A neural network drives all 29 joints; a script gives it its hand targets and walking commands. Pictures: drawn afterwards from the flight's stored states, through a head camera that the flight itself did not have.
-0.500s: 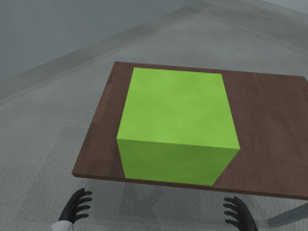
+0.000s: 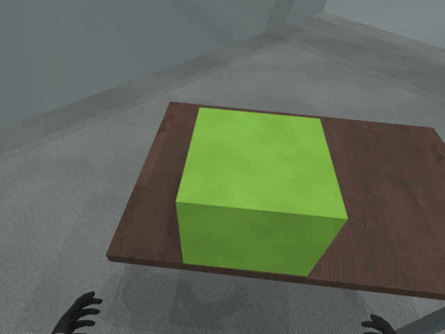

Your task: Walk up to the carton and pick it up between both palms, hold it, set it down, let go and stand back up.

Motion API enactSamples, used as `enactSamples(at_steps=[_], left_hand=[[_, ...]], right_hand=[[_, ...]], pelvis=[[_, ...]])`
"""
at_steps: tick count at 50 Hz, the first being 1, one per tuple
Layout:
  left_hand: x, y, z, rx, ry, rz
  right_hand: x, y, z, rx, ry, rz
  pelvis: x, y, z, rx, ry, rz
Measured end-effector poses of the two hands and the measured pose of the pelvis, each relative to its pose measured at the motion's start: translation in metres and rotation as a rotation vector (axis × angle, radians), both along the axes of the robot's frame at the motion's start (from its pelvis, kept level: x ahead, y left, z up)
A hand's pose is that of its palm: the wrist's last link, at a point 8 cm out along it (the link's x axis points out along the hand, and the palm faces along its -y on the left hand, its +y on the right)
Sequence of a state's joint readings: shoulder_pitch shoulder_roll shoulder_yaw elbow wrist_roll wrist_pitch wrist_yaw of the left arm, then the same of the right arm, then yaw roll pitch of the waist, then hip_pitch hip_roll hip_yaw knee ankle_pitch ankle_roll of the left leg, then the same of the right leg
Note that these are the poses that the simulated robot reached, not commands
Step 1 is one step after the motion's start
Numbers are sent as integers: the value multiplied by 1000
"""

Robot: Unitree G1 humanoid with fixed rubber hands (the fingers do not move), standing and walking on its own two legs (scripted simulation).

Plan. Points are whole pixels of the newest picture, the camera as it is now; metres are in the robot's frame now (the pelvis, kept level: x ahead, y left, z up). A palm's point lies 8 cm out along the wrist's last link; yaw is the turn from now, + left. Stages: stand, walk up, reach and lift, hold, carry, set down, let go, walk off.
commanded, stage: stand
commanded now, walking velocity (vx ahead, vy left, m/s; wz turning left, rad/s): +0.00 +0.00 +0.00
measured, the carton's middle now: (252, 190) +0.44 -0.05 -0.02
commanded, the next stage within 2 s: none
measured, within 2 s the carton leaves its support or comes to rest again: neither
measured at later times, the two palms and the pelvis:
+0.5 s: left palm out of the picture +0.04 +0.32 -0.11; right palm out of the picture +0.07 -0.30 -0.09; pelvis -0.02 +0.01 +0.01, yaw +0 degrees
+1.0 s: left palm out of the picture +0.06 +0.32 -0.11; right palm out of the picture +0.08 -0.31 -0.09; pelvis -0.01 +0.01 +0.01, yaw +1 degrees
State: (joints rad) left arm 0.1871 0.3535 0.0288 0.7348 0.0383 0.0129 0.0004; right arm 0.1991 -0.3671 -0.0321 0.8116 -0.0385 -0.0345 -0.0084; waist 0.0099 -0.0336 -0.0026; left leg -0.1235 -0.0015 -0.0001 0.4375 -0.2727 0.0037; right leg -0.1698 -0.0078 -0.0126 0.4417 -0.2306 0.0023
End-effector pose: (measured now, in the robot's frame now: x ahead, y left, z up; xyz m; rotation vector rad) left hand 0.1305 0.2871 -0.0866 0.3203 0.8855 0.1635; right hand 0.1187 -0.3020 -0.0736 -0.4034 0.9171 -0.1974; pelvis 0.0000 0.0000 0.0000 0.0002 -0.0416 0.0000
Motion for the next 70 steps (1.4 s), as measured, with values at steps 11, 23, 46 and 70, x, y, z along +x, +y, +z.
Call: enactSamples(at_steps=[11, 23, 46, 70], left_hand=[[-58, 28, -13, 40, 183, 36], [-89, 31, -21, 24, 264, 67], [-77, 33, -19, 37, 275, 74], [-59, 33, -17, 37, 256, 85]], right_hand=[[-36, -9, -9, -7, 129, -15], [-49, 4, -19, 18, 185, -9], [-44, -5, -19, 5, 213, -42], [-31, -4, -19, 6, 211, -51]], pelvis=[[-12, 4, 3, -1, -6, 4], [-22, 8, 5, 2, -12, 3], [-17, 8, 7, 1, -8, 9], [-8, 8, 7, -2, -7, 15]])
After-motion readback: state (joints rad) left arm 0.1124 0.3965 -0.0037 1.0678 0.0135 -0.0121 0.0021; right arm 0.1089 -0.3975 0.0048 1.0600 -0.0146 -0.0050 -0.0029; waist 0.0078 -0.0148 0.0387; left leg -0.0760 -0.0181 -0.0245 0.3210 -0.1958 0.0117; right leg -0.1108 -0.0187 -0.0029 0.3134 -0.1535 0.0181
